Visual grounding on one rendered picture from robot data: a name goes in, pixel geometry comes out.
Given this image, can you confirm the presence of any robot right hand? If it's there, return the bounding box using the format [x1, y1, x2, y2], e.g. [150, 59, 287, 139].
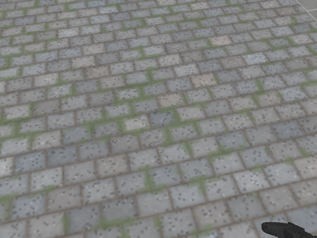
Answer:
[262, 222, 317, 238]

